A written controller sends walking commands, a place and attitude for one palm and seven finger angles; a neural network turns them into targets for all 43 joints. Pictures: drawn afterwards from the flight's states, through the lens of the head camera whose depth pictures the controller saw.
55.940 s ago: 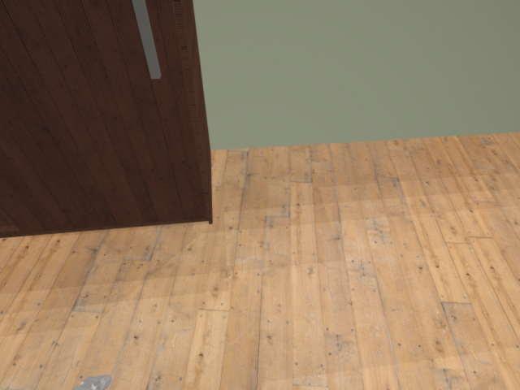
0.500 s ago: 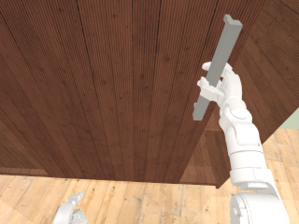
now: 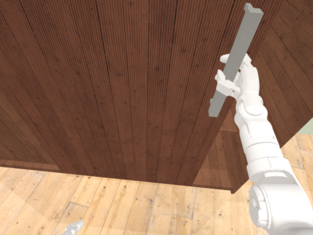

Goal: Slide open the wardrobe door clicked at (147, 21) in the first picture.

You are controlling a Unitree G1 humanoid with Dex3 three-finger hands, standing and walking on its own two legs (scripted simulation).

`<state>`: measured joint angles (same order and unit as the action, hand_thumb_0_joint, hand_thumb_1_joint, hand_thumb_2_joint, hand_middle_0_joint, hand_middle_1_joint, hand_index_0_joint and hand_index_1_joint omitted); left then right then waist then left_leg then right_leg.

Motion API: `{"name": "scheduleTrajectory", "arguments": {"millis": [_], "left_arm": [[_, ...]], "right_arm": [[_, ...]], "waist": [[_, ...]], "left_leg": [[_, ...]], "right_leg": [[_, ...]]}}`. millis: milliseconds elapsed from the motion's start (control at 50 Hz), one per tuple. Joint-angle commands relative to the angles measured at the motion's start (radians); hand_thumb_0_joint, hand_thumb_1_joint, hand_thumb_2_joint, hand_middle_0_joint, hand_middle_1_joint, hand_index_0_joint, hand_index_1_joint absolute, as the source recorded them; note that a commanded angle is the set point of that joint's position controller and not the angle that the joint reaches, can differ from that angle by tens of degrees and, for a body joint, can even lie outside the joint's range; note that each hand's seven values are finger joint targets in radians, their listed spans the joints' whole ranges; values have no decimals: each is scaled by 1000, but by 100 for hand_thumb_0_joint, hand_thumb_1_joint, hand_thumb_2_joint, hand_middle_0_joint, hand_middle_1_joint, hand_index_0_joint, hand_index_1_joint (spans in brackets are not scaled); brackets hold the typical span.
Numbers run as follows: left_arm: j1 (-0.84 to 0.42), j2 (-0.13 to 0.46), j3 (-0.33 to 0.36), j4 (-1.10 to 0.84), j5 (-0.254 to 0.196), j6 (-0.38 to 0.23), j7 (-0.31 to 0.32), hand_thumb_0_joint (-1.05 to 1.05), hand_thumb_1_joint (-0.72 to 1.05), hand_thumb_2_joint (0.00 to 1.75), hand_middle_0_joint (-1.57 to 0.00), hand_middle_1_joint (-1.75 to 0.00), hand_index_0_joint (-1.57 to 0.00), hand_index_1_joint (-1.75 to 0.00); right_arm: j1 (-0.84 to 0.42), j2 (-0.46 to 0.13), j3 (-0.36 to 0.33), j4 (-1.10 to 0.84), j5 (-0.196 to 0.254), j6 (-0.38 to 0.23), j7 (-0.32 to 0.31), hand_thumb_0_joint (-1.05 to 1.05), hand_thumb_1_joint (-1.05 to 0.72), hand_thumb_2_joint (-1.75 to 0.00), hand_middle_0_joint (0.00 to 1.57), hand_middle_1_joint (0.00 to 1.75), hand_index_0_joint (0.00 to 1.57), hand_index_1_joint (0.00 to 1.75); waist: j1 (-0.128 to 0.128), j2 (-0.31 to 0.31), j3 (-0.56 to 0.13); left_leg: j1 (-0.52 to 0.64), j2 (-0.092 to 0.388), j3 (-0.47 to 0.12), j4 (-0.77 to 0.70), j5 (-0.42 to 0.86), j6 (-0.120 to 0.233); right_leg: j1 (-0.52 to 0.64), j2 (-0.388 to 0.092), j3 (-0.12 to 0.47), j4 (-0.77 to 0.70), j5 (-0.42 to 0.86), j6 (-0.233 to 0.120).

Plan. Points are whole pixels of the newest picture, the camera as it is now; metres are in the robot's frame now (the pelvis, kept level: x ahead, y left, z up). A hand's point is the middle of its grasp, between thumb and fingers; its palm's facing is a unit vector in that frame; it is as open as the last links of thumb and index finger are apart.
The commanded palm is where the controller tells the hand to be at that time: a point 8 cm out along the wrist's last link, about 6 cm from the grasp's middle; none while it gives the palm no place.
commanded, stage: step sideways, sliding the door along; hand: right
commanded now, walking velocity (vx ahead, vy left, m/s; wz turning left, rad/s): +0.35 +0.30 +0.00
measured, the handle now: (227, 69) +0.50 -0.14 +0.19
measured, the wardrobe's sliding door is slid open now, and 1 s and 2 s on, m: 0.27 0.32 0.51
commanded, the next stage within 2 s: none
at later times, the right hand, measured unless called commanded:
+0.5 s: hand (214, 81) +0.46 -0.10 +0.18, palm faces +0.28 +0.96 -0.08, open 6.6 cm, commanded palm +0.43 -0.08 +0.18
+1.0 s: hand (194, 78) +0.47 -0.05 +0.17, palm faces +0.49 +0.87 -0.03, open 7.4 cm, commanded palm +0.43 +0.01 +0.17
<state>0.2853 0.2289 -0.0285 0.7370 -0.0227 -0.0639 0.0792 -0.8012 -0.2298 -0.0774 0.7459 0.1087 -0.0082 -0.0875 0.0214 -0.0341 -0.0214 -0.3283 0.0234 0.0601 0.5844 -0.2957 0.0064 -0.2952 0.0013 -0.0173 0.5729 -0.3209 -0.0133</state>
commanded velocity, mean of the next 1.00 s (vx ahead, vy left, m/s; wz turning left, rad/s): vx -0.03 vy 0.16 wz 0.10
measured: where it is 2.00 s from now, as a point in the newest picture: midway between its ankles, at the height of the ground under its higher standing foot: outside the picture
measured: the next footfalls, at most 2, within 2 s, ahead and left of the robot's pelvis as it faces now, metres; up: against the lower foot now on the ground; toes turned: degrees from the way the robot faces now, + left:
left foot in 0.22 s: +0.09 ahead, +0.15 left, +0.00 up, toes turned +3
left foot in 0.72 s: +0.24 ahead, +0.33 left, +0.00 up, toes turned -2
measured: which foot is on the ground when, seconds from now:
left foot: up 0.00-0.20, down 0.22-0.40, up 0.42-0.70, down 0.72-0.90, up 0.92-1.00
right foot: down 0.00-0.74, up 0.76-0.88, down 0.90-1.00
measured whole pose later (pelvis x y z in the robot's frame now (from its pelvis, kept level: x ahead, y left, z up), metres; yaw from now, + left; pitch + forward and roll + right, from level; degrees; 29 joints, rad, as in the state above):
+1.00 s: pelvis +0.13 +0.20 +0.00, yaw -11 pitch -1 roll +2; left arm 0.11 0.24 0.06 0.61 -0.04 -0.15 0.02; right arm -0.41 -0.14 -0.12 -0.11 0.04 -0.01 -0.19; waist -0.13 -0.05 0.25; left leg -0.47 0.05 0.04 1.01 -0.48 -0.01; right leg -0.25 -0.08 -0.09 0.66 -0.38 -0.01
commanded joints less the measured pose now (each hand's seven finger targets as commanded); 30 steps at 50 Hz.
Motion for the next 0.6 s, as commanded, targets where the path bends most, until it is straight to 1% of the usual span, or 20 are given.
{"name": "scheduleTrajectory", "arguments": {"millis": [0, 40, 80, 140, 180, 200, 220, 240, 260, 280, 320, 340, 360, 380, 400, 420, 440, 480, 540, 580], "left_arm": [[-81, 131, 50, -131, 3, -32, 38, 0, 90, 90, -20, -30, -20, -30], [-78, 126, 50, -131, 0, -26, 33, 0, 90, 90, -20, -30, -20, -30], [-81, 132, 49, -123, 0, -15, 29, 0, 90, 90, -20, -30, -20, -30], [-95, 135, 47, -146, -15, -11, 26, 0, 90, 90, -20, -30, -20, -30], [-109, 124, 46, -164, -28, -15, 26, 0, 90, 90, -20, -30, -20, -30], [-119, 112, 46, -173, -36, -14, 26, 0, 90, 90, -20, -30, -20, -30], [-156, 92, 47, -187, -33, -14, 30, 0, 90, 90, -20, -30, -20, -30], [-179, 100, 54, -181, -32, -25, 35, 0, 90, 90, -20, -30, -20, -30], [-160, 95, 62, -156, -39, -30, 33, 0, 90, 90, -20, -30, -20, -30], [-162, 94, 61, -153, -33, -35, 28, 0, 90, 90, -20, -30, -20, -30], [-166, 60, 40, -149, -15, -49, 24, 0, 90, 90, -20, -30, -20, -30], [-168, 57, 38, -143, -8, -51, 23, 0, 90, 90, -20, -30, -20, -30], [-140, 77, 51, -137, -4, -45, 24, 0, 90, 90, -20, -30, -20, -30], [-138, 130, 77, -169, 7, -46, 15, 0, 90, 90, -20, -30, -20, -30], [-143, 122, 78, -176, -4, -41, -17, 0, 90, 90, -20, -30, -20, -30], [-193, 135, 93, -182, -12, -34, -45, 0, 90, 90, -20, -30, -20, -30], [-198, 131, 104, -203, -19, -20, -42, 0, 90, 90, -20, -30, -20, -30], [-186, 118, 97, -202, -16, -25, -49, 0, 90, 90, -20, -30, -20, -30], [-174, 135, 110, -233, -22, -35, -58, 0, 90, 90, -20, -30, -20, -30], [-178, 125, 110, -256, -22, -48, -63, 0, 90, 90, -20, -30, -20, -30]], "right_arm": [[-566, -33, 85, -284, -6, -137, 22, 0, -90, -90, 45, 140, 45, 140], [-597, -49, 89, -341, -2, -138, 20, 0, -90, -90, 45, 140, 45, 140], [-557, -49, 82, -324, 0, -135, 17, 0, -90, -90, 45, 140, 45, 140], [-556, 14, 133, -376, 1, -133, 29, 0, -90, -90, 45, 140, 45, 140], [-529, 60, 170, -416, -3, -136, 39, 0, -90, -90, 45, 140, 45, 140], [-521, 58, 176, -445, -14, -133, 39, 0, -90, -90, 45, 140, 45, 140], [-504, 37, 164, -461, -25, -133, 35, 0, -90, -90, 45, 140, 45, 140], [-464, 49, 170, -430, -27, -128, 32, 0, -90, -90, 45, 140, 45, 140], [-455, 77, 195, -436, -27, -115, 36, 0, -90, -90, 45, 140, 45, 140], [-464, 86, 199, -472, -21, -116, 38, 0, -90, -90, 45, 140, 45, 140], [-536, 155, 254, -603, -32, -151, 37, 0, -90, -90, 45, 140, 45, 140], [-547, 164, 265, -627, -35, -165, 34, 0, -90, -90, 45, 140, 45, 140], [-512, 162, 268, -638, -29, -176, 29, 0, -90, -90, 45, 140, 45, 140], [-502, 171, 282, -707, -11, -188, 36, 0, -90, -90, 45, 140, 45, 140], [-521, 174, 296, -742, -7, -191, 45, 0, -90, -90, 45, 140, 45, 140], [-536, 145, 248, -727, -7, -191, 49, 0, -90, -90, 45, 140, 45, 140], [-481, 175, 260, -702, -12, -177, 50, 0, -90, -90, 45, 140, 45, 140], [-500, 156, 278, -815, -19, -179, 62, 0, -90, -90, 45, 140, 45, 140], [-469, 120, 251, -896, -32, -169, 62, 0, -90, -90, 45, 140, 45, 140], [-389, 116, 248, -903, -33, -164, 68, 0, -90, -90, 45, 140, 45, 140]], "waist": [[42, -154, -217], [41, -133, -215], [33, -115, -191], [36, -126, -220], [25, -81, -263], [23, 58, -292], [12, 257, -281], [-8, 255, -241], [-7, 218, -196], [-8, 189, -165], [31, 143, -182], [58, 118, -210], [78, 33, -261], [61, -206, -303], [29, -213, -379], [9, -111, -377], [14, -83, -321], [35, -101, -266], [38, -166, -292], [38, -265, -299]], "left_leg": [[-209, -42, -38, 299, -198, 13], [-320, -21, -72, 343, -247, 22], [-267, -6, -74, 257, -214, 25], [-26, -43, 13, 41, -72, 26], [236, -22, -10, -104, 94, 45], [346, 86, -130, -167, 213, 86], [413, 242, -353, -219, 368, 164], [405, 321, -440, -235, 463, 233], [342, 308, -364, -226, 437, 231], [298, 296, -342, -198, 469, 224], [264, 216, -166, -74, 677, 169], [192, 175, -79, 32, 650, 124], [58, 121, -13, 206, 489, 66], [-246, 5, -5, 438, 13, -5], [-328, 5, -136, 614, -253, 2], [-332, 50, -225, 679, -222, 26], [-390, 48, -195, 627, -235, 20], [-401, 61, -149, 504, -210, -2], [-294, 15, -27, 330, -99, -16], [-190, -17, 33, 206, -52, -21]], "right_leg": [[310, -348, 453, -240, 95, -201], [433, -382, 479, -198, 277, -231], [416, -378, 373, -132, 465, -216], [315, -294, 173, -48, 483, -139], [153, -233, 69, 62, 430, -88], [38, -149, -24, 204, 318, -44], [-134, -40, -31, 356, -30, -4], [-221, 20, 14, 477, -271, 2], [-189, -15, 51, 541, -270, 4], [-165, -47, 56, 519, -259, 3], [-25, -60, -3, 223, -145, -1], [119, -83, -10, 19, 42, -1], [329, -155, 24, -166, 326, -16], [549, -421, 363, -174, 768, -113], [645, -564, 536, -109, 967, -207], [616, -591, 439, -81, 817, -234], [613, -565, 386, -59, 837, -232], [598, -493, 256, -33, 864, -196], [602, -392, 85, -6, 959, -116], [586, -336, -3, 18, 1012, -70]]}}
